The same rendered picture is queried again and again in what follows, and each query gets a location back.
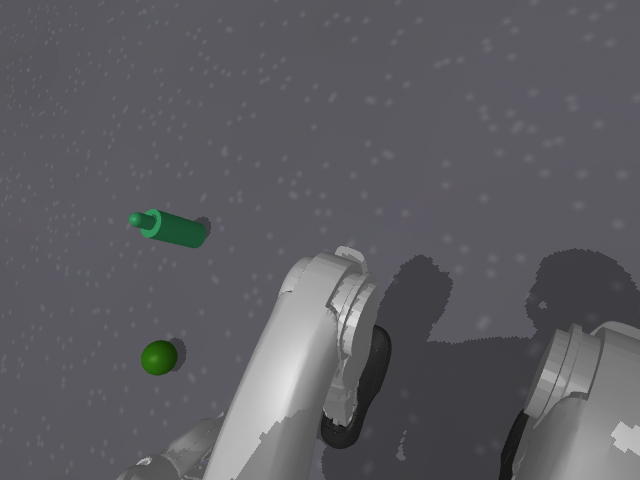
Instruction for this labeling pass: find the left robot arm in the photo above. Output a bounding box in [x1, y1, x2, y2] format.
[116, 454, 179, 480]

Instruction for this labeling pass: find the left robot hand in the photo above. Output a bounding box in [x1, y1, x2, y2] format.
[158, 409, 229, 480]

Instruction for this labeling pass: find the right robot foot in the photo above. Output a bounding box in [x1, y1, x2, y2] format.
[499, 408, 529, 480]

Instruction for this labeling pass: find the left robot foot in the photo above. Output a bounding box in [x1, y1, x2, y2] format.
[321, 325, 392, 449]

